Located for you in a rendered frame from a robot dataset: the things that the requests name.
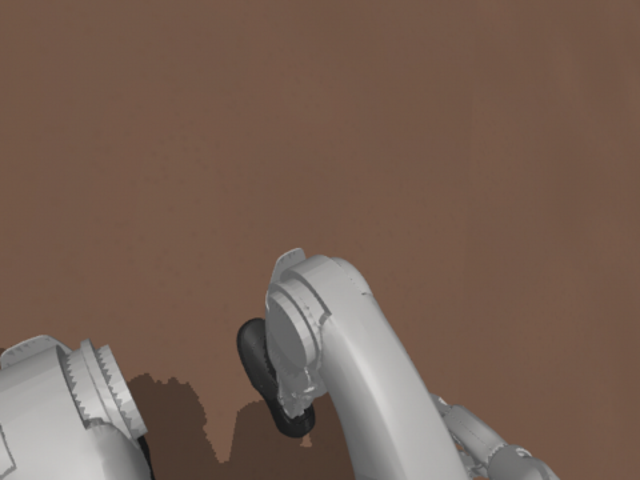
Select right robot foot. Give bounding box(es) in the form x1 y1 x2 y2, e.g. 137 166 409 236
237 318 315 438

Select right robot arm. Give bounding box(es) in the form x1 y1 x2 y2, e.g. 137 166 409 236
487 444 560 480

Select right robot hand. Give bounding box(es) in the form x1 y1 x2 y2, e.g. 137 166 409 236
429 392 509 480

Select left robot foot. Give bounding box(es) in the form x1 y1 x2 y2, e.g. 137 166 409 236
137 435 155 480

